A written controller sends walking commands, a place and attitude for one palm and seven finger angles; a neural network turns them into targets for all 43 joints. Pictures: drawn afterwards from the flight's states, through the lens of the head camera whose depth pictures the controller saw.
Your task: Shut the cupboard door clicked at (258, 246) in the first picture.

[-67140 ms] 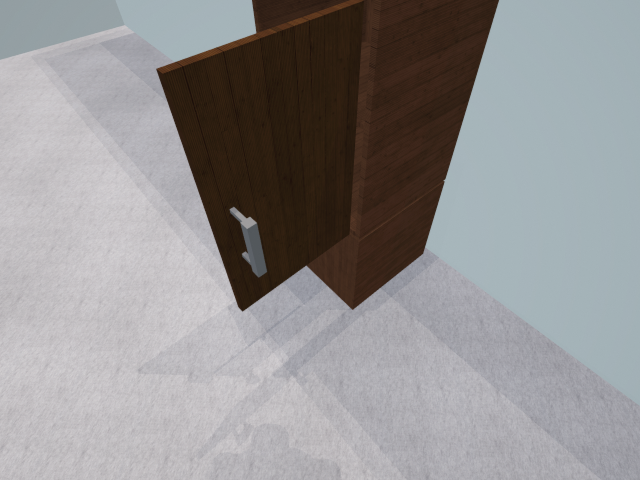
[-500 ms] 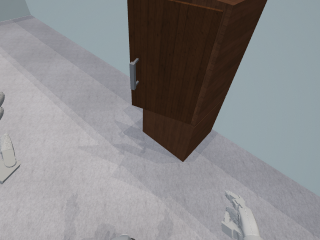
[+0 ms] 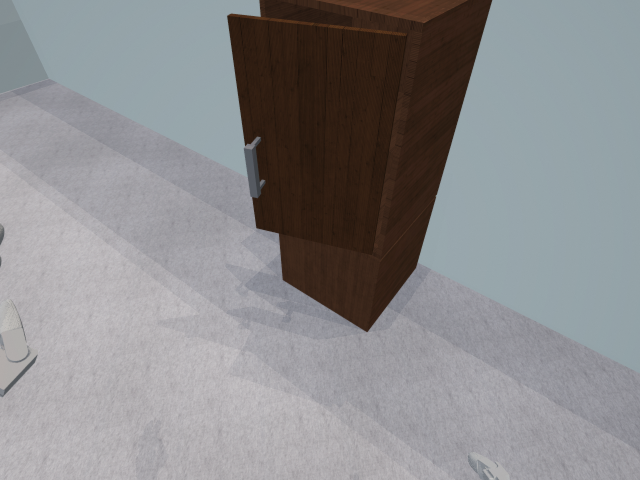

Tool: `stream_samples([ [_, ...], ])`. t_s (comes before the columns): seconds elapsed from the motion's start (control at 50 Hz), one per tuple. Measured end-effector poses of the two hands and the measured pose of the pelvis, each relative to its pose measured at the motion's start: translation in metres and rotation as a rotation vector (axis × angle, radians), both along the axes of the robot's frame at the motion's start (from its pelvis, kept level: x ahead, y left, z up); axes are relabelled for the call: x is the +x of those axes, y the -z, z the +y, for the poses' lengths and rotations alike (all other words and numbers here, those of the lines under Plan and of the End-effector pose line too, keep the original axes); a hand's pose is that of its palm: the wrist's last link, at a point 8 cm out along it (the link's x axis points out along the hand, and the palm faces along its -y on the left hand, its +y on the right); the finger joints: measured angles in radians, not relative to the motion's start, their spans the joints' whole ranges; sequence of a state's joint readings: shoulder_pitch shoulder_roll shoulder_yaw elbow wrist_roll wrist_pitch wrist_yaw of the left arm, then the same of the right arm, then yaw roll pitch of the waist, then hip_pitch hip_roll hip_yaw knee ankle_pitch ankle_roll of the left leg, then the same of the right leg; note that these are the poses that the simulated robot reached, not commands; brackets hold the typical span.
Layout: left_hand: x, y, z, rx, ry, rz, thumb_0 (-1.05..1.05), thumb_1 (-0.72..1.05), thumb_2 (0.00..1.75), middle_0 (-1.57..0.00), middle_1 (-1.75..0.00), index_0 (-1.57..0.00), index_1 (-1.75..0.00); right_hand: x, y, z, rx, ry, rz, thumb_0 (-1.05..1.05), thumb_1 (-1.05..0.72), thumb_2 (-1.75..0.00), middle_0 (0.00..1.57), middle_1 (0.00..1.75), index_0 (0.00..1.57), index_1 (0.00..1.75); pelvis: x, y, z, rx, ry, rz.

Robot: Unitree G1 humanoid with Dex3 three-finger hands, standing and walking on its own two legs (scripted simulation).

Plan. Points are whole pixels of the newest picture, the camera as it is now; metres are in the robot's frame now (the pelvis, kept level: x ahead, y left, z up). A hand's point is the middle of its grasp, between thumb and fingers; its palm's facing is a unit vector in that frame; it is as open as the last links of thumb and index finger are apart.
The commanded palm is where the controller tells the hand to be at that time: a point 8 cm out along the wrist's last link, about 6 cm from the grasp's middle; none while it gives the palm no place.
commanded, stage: let the arm hang, fingers relaxed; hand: left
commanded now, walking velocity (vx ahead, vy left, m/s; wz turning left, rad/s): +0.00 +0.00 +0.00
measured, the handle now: (256, 167) +0.87 +0.18 -0.09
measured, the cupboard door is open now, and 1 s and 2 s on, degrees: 19 19 19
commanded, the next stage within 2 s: look to check the result in 1.20 s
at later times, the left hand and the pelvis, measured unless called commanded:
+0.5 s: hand out of the picture -0.01 +0.19 -0.18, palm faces +0.04 -0.98 -0.17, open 7.1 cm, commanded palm none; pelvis -0.01 +0.00 +0.00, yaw +2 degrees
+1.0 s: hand out of the picture +0.05 +0.24 -0.15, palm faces +0.01 -0.95 -0.30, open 7.4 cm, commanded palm none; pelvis -0.01 +0.01 +0.01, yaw +1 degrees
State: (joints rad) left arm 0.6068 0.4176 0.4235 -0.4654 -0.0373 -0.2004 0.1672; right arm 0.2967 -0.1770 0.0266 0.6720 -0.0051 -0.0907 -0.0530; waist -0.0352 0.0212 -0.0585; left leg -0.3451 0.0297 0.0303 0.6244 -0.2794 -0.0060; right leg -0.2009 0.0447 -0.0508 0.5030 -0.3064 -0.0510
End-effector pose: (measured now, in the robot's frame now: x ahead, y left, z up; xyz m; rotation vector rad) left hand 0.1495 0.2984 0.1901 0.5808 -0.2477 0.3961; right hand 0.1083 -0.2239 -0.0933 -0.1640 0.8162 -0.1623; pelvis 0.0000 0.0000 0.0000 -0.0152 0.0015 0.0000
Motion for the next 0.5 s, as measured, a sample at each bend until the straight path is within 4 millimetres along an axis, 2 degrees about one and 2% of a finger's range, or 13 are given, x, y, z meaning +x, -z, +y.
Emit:
stream_samples([
  [0.1,0.001,0.014,0.015,-0.067,-0.066,0.004,0.01,0.88,0.9,-0.22,-0.3,-0.21,-0.3,0.022,-0.004,0.001,-0.036,-0.025,-0.013,0.01,-0.9,-0.9,0.21,0.3,0.2,0.3,0.007,0.0,0.006,0.005,-0.004,-0.018],
  [0.12,0.004,0.023,0.018,-0.076,-0.066,0.031,0.01,0.88,0.9,-0.21,-0.3,-0.21,-0.3,0.028,-0.005,0.001,-0.031,-0.046,-0.027,0.01,-0.9,-0.9,0.21,0.3,0.2,0.3,0.006,0.0,0.008,0.005,-0.008,-0.015],
  [0.16,0.017,0.065,0.023,-0.142,-0.069,0.209,0.01,0.89,0.9,-0.21,-0.3,-0.2,-0.3,0.039,-0.001,-0.002,-0.026,-0.099,-0.024,0.01,-0.9,-0.9,0.21,0.3,0.2,0.3,0.001,0.002,0.012,0.009,-0.018,-0.008],
  [0.22,0.019,0.157,0.017,-0.277,-0.088,0.589,0.0,0.9,0.9,-0.2,-0.3,-0.2,-0.3,0.048,0.008,-0.009,-0.035,-0.128,0.0,0.01,-0.9,-0.9,0.21,0.3,0.2,0.3,-0.007,0.007,0.014,0.025,-0.019,-0.002],
  [0.26,0.001,0.215,-0.001,-0.36,-0.087,0.841,0.01,0.9,0.9,-0.2,-0.3,-0.19,-0.3,0.046,0.011,-0.014,-0.04,-0.121,0.022,0.01,-0.9,-0.9,0.21,0.3,0.2,0.3,-0.011,0.007,0.014,0.022,-0.02,-0.005],
  [0.3,-0.028,0.262,-0.023,-0.437,-0.074,1.048,0.01,0.9,0.9,-0.2,-0.3,-0.19,-0.3,0.037,0.011,-0.019,-0.05,-0.107,0.062,0.01,-0.9,-0.9,0.21,0.3,0.2,0.3,-0.013,0.006,0.011,0.021,-0.023,-0.008],
  [0.36,-0.078,0.312,-0.058,-0.56,-0.071,1.286,0.01,0.9,0.9,-0.2,-0.3,-0.2,-0.3,0.013,0.012,-0.026,-0.079,-0.084,0.164,0.01,-0.9,-0.9,0.21,0.3,0.2,0.3,-0.014,0.004,0.008,0.018,-0.028,-0.015],
  [0.38,-0.095,0.322,-0.069,-0.598,-0.074,1.349,0.01,0.9,0.9,-0.2,-0.3,-0.2,-0.3,0.003,0.012,-0.028,-0.088,-0.077,0.206,0.01,-0.9,-0.9,0.21,0.3,0.2,0.3,-0.015,0.003,0.007,0.016,-0.028,-0.018],
  [0.4,-0.108,0.328,-0.07,-0.632,-0.12,1.374,0.01,0.93,0.9,-0.21,-0.3,-0.2,-0.3,-0.008,0.013,-0.03,-0.096,-0.071,0.25,0.01,-0.9,-0.9,0.21,0.3,0.2,0.3,-0.015,0.001,0.005,0.012,-0.031,-0.019],
  [0.5,-0.163,0.336,-0.06,-0.675,-0.232,1.507,0.0,0.97,0.9,-0.21,-0.3,-0.21,-0.3,-0.06,0.021,-0.033,-0.102,-0.04,0.453,0.01,-0.9,-0.9,0.2,0.3,0.2,0.3,-0.015,-0.004,0.002,-0.002,-0.039,-0.024],
])
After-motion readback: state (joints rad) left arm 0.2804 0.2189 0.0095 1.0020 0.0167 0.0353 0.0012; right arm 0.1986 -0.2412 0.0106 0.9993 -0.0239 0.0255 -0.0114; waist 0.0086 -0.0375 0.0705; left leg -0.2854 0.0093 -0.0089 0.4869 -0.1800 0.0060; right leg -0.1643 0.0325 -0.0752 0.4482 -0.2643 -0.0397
